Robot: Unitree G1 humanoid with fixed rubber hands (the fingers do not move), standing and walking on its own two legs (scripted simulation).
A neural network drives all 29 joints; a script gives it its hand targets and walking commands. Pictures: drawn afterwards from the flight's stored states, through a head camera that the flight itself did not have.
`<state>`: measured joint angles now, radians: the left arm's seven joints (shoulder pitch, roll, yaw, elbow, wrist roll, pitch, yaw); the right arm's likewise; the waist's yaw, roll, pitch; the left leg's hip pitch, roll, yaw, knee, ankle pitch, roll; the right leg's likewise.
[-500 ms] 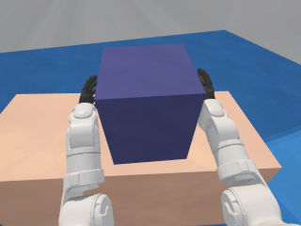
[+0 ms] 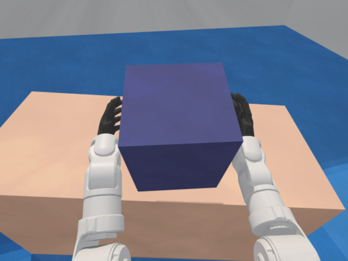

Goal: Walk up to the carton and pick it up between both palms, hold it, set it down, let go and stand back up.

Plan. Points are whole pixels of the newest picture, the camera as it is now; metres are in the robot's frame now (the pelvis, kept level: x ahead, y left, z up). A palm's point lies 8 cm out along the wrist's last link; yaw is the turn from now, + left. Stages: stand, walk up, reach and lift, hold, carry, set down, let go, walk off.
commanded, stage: set down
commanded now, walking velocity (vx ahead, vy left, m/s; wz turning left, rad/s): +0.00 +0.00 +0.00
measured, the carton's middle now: (176, 133) +0.38 +0.02 +0.11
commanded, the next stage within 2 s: none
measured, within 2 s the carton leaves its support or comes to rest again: neither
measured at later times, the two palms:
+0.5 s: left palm (115, 134) +0.37 +0.16 +0.12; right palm (243, 131) +0.37 -0.14 +0.14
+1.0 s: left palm (125, 140) +0.38 +0.14 +0.09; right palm (246, 131) +0.39 -0.16 +0.12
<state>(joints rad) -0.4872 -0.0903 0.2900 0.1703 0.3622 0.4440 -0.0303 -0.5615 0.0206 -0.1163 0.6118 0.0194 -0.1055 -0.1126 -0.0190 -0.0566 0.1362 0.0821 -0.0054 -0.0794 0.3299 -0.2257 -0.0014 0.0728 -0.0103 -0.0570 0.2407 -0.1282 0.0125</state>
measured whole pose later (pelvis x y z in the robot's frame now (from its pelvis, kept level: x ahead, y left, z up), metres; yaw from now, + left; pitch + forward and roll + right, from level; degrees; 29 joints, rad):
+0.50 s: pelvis +0.01 +0.00 +0.00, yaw -1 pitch -10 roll -2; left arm -0.46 -0.11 0.30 0.22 0.35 0.41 0.00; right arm -0.56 -0.03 -0.05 0.67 0.05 -0.12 -0.13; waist -0.03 -0.04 0.13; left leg 0.08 0.01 -0.06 0.36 -0.26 0.00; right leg 0.08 0.00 -0.04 0.25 -0.15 0.01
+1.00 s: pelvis +0.00 -0.01 +0.00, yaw -2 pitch -3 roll -1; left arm -0.64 -0.12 0.44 0.64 0.33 0.17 0.03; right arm -0.71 0.01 -0.35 0.90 -0.18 -0.20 -0.03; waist 0.02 -0.04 0.06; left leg -0.06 0.01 -0.05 0.31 -0.20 -0.01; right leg -0.10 0.00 -0.03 0.25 -0.10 0.00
